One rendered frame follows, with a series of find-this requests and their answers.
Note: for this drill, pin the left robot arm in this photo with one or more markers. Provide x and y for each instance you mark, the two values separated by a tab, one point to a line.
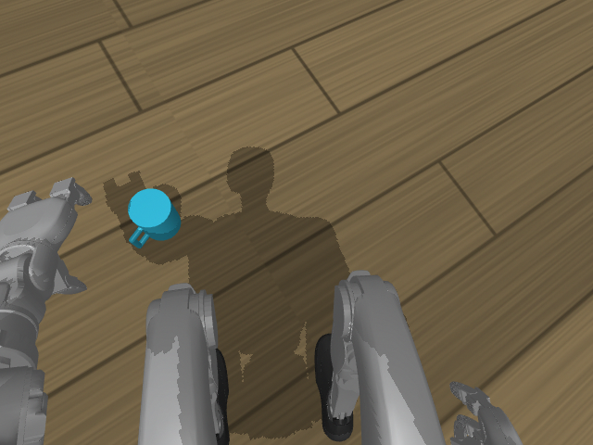
27	281

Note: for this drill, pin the right robot foot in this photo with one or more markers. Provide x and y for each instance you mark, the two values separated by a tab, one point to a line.
334	429

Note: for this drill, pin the mug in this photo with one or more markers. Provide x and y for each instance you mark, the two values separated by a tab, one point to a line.
152	211

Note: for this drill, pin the right robot hand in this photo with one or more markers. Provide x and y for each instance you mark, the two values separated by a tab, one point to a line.
494	427

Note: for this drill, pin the left robot hand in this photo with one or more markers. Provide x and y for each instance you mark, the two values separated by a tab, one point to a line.
47	221

